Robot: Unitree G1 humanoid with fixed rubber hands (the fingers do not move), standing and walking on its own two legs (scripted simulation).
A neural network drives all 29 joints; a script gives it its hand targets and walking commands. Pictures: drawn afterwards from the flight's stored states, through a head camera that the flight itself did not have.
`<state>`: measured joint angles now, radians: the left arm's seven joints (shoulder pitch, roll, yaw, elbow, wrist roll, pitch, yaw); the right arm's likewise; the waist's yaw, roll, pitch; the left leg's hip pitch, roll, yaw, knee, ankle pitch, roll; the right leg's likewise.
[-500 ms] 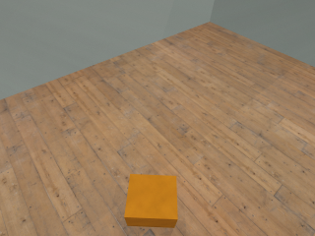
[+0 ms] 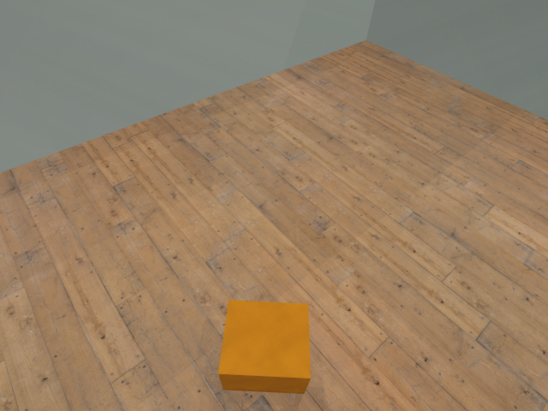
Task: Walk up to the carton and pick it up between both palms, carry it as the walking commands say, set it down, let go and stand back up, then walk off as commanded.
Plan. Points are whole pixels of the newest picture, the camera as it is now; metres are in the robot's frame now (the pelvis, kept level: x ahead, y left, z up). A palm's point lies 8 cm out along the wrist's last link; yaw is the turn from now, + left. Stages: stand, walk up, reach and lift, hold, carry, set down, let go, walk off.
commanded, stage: stand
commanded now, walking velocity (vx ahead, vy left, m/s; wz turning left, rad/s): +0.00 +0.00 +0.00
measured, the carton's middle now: (266, 346) +0.46 +0.01 -0.69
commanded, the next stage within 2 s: reach and lift in 0.20 s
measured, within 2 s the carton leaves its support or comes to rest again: neither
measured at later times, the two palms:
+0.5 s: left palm (129, 399) +0.18 +0.23 -0.13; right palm out of the picture +0.17 -0.24 -0.13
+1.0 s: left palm (135, 401) +0.19 +0.23 -0.17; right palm out of the picture +0.18 -0.23 -0.17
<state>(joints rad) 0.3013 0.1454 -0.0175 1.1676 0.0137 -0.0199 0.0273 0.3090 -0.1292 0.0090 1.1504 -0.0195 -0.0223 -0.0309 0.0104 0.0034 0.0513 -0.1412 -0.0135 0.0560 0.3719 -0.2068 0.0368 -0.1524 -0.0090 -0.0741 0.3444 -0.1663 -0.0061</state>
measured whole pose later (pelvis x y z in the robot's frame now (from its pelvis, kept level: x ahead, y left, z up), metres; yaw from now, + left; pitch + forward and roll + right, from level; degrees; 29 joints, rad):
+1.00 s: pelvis -0.05 -0.02 -0.07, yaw +2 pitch +15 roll -1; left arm -0.19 0.28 0.10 0.55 -0.02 0.47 -0.12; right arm -0.11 -0.18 -0.07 0.45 0.06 0.50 0.00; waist -0.02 0.00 0.02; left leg -0.86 0.00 0.01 0.98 -0.37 0.02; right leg -0.86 -0.01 -0.07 0.95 -0.35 -0.03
